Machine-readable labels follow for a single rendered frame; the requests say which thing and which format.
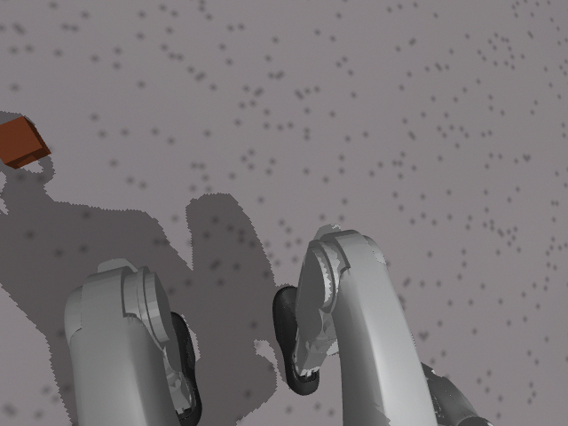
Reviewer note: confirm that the right robot hand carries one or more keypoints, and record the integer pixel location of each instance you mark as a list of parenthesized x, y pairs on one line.
[(450, 405)]

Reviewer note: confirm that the left robot foot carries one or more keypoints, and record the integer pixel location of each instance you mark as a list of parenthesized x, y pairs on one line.
[(192, 415)]

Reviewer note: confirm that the small box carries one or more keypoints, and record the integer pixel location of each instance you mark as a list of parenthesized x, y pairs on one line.
[(20, 143)]

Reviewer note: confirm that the right robot foot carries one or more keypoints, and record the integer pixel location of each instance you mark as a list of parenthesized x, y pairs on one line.
[(285, 325)]

